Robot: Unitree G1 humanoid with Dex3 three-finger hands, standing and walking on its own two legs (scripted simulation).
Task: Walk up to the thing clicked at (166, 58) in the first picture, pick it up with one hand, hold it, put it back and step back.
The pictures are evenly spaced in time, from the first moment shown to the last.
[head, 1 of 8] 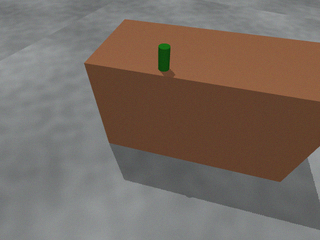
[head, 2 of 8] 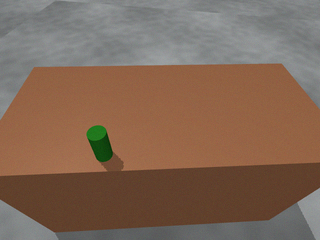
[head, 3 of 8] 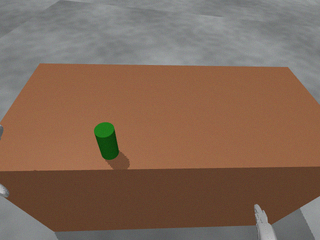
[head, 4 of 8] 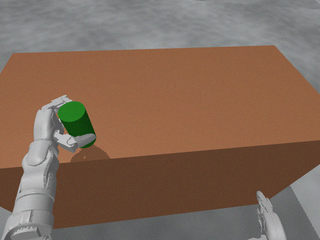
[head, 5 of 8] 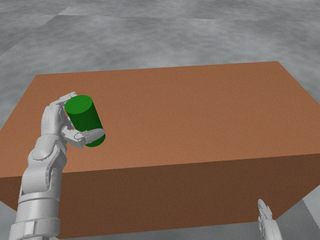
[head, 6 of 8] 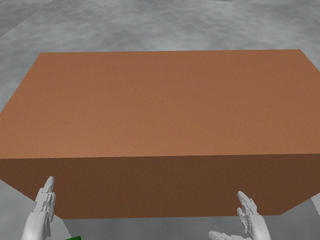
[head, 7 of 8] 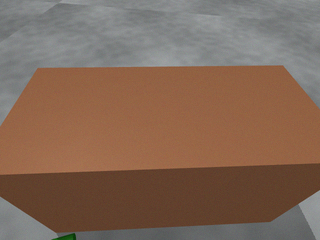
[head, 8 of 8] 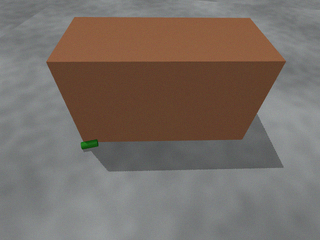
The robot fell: no
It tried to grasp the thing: yes
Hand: left
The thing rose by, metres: 0.26
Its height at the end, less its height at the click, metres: -0.73
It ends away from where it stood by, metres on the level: 0.35
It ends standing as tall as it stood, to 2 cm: no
